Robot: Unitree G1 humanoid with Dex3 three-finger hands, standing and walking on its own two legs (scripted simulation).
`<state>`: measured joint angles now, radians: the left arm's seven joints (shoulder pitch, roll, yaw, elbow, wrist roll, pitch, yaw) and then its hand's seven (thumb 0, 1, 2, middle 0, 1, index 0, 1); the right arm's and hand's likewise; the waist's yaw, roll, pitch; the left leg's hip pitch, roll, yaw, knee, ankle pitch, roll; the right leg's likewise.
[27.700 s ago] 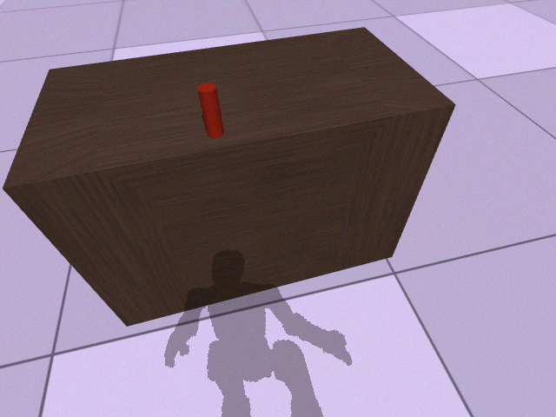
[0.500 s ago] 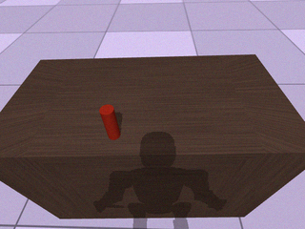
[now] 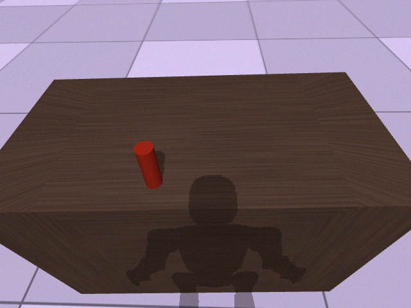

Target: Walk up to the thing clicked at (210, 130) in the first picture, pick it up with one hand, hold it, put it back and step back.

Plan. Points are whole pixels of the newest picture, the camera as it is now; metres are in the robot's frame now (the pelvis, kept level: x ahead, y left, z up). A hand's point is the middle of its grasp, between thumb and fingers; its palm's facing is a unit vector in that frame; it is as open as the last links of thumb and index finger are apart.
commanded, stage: stand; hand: left
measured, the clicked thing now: (149, 166) +0.42 +0.16 +0.03
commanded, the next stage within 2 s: step back in 1.82 s
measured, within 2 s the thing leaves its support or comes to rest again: neither
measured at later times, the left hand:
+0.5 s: hand out of the picture +0.07 +0.25 -0.16, palm faces -0.03 -0.94 -0.34, open 7.4 cm
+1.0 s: hand out of the picture +0.07 +0.26 -0.16, palm faces -0.02 -0.94 -0.35, open 7.4 cm
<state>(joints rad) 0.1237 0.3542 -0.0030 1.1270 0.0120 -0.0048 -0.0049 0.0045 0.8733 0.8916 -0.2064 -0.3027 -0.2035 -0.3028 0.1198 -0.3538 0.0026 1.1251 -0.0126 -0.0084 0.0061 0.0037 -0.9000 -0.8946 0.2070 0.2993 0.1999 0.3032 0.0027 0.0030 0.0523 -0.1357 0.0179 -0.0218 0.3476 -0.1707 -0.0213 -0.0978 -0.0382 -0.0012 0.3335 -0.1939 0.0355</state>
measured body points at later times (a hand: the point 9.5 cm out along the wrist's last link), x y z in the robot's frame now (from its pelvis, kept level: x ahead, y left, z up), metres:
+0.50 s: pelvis +0.00 +0.00 +0.00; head +0.01 +0.00 +0.45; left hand +0.07 +0.30 -0.13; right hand +0.07 -0.30 -0.13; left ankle +0.01 +0.13 -0.75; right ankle -0.01 -0.14 -0.75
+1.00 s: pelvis +0.01 +0.00 +0.00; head +0.02 +0.00 +0.45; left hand +0.07 +0.30 -0.13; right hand +0.08 -0.30 -0.13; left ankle +0.01 +0.13 -0.75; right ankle -0.01 -0.14 -0.75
